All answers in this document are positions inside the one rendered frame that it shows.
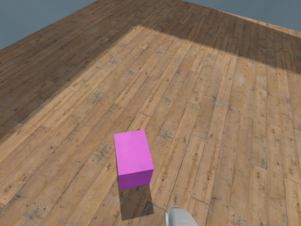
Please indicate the carton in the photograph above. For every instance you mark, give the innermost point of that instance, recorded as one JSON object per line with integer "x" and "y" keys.
{"x": 133, "y": 158}

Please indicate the robot right thigh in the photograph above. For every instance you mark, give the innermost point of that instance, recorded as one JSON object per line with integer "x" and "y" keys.
{"x": 178, "y": 217}

